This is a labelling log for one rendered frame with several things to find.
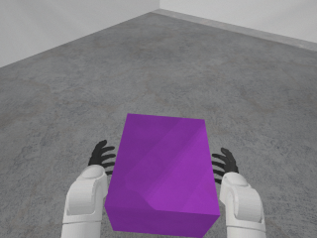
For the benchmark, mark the carton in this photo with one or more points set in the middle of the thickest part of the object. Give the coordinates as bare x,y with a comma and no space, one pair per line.
163,181

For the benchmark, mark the robot right forearm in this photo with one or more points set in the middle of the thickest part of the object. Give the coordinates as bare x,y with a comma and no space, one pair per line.
243,207

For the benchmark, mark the robot left forearm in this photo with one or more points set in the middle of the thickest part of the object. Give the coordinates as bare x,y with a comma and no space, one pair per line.
84,204

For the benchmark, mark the right robot hand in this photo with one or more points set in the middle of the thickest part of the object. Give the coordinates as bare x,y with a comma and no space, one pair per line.
230,166

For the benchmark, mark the left robot hand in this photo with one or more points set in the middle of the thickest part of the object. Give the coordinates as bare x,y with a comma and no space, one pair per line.
97,158

